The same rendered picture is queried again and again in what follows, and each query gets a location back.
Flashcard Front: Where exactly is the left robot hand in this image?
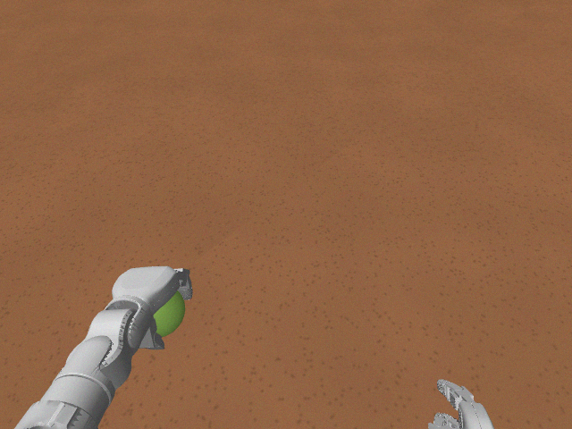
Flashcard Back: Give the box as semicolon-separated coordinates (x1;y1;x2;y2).
112;266;193;349

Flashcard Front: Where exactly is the right robot hand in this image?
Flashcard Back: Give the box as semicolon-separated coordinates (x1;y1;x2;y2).
428;379;494;429

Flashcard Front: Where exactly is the ball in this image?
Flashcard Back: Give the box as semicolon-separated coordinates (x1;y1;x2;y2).
153;291;185;337

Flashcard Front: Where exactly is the left robot arm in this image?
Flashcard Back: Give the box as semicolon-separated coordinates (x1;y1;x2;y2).
14;295;153;429

